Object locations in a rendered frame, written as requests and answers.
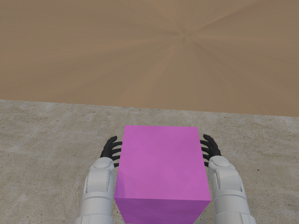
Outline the robot right hand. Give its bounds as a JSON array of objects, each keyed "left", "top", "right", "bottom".
[{"left": 200, "top": 134, "right": 221, "bottom": 167}]

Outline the carton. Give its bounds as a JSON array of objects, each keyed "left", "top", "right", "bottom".
[{"left": 114, "top": 125, "right": 211, "bottom": 224}]

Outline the robot left forearm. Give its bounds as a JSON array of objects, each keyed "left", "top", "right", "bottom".
[{"left": 74, "top": 157, "right": 115, "bottom": 224}]

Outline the robot left hand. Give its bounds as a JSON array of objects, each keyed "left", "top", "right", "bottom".
[{"left": 100, "top": 136, "right": 122, "bottom": 167}]

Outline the robot right forearm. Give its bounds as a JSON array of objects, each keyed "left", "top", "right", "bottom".
[{"left": 208, "top": 155, "right": 256, "bottom": 224}]

